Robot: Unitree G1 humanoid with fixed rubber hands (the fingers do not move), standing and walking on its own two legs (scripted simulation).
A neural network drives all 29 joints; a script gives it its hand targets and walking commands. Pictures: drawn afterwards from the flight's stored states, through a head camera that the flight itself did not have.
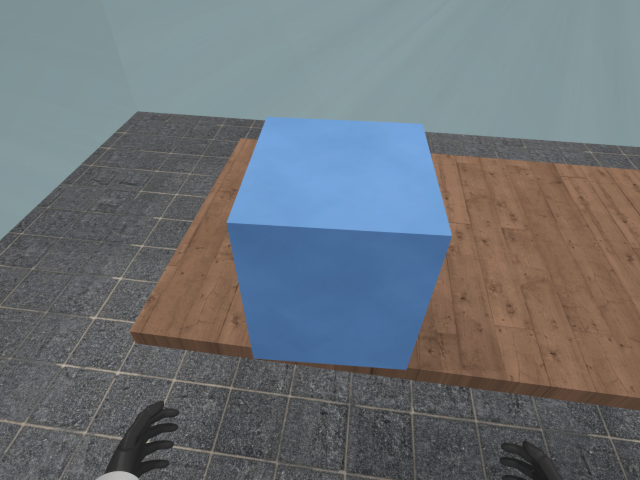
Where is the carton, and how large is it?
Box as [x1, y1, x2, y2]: [227, 117, 451, 369]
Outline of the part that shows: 266,117 227,220 227,227 253,357 406,369 451,237 422,124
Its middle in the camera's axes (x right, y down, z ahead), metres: +0.03 +0.00 +0.57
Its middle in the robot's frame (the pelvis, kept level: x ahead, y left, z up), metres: +0.44 +0.02 +0.08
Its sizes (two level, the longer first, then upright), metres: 0.242 0.229 0.270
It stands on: a table, 0.71 m high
